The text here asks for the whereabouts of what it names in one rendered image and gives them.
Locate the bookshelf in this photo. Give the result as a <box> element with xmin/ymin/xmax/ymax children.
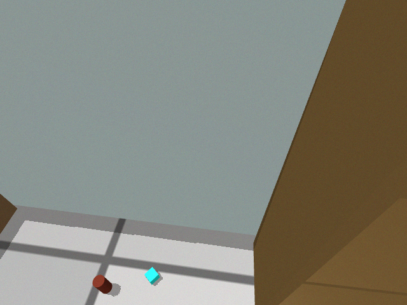
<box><xmin>253</xmin><ymin>0</ymin><xmax>407</xmax><ymax>305</ymax></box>

